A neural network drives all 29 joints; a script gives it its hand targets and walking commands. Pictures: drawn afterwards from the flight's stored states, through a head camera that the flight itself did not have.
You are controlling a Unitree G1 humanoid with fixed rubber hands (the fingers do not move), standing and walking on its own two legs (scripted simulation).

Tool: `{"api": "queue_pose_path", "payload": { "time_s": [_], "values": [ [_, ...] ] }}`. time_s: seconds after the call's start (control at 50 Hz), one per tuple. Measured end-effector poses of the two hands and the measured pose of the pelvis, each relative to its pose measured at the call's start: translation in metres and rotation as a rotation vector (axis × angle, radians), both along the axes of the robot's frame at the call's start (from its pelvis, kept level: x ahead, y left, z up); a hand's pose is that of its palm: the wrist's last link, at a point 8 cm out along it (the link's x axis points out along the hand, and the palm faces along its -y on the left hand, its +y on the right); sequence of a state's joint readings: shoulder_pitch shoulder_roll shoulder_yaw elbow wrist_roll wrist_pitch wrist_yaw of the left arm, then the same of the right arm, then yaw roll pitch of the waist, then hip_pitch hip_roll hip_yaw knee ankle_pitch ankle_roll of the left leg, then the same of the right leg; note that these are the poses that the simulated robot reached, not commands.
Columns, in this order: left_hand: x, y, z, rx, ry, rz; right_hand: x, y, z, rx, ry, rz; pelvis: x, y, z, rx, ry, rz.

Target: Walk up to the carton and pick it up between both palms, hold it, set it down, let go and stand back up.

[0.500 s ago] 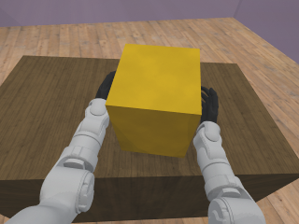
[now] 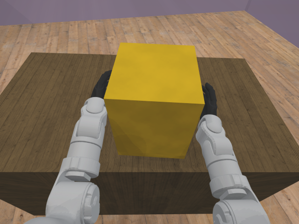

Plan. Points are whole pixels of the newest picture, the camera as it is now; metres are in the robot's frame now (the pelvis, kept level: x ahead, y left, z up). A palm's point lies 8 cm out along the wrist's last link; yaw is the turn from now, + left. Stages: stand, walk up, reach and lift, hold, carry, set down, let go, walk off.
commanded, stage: reach and lift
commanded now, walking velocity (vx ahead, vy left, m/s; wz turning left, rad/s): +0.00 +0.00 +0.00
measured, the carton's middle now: (154, 103) +0.42 -0.01 +0.09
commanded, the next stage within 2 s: hold in 1.26 s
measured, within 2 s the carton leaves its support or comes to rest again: neither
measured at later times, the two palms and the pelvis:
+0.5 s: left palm (90, 91) +0.38 +0.15 +0.18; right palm (210, 104) +0.36 -0.14 +0.15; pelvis +0.00 +0.00 +0.00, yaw +0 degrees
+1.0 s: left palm (90, 94) +0.38 +0.15 +0.16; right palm (206, 104) +0.37 -0.14 +0.14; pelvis +0.00 +0.00 +0.00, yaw +0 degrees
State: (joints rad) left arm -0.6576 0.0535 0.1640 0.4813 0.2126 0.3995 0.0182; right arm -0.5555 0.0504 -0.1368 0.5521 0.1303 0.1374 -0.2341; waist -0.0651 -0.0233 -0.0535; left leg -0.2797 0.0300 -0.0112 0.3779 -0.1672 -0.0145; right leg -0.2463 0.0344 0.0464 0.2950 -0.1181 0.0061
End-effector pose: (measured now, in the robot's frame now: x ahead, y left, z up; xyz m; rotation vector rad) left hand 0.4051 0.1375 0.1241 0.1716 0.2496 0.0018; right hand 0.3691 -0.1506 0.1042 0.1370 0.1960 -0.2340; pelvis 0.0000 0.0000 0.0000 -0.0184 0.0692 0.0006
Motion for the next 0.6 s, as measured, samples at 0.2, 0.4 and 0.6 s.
{"api": "queue_pose_path", "payload": {
  "time_s": [0.2, 0.4, 0.6],
  "values": [
    [-0.021, 0.010, 0.034, -0.016, -0.117, 0.043, -0.007, 0.008, 0.036, -0.040, -0.112, 0.036, -0.003, 0.000, 0.000, 0.000, -0.019, 0.002],
    [-0.028, 0.008, 0.034, -0.088, -0.098, 0.070, -0.011, 0.007, 0.035, -0.031, -0.103, 0.047, -0.007, -0.002, 0.000, 0.001, -0.041, 0.005],
    [-0.028, 0.012, 0.031, -0.025, -0.026, 0.083, -0.008, 0.011, 0.025, -0.044, -0.026, 0.073, -0.003, -0.003, 0.000, 0.003, -0.044, 0.006]
  ]
}}
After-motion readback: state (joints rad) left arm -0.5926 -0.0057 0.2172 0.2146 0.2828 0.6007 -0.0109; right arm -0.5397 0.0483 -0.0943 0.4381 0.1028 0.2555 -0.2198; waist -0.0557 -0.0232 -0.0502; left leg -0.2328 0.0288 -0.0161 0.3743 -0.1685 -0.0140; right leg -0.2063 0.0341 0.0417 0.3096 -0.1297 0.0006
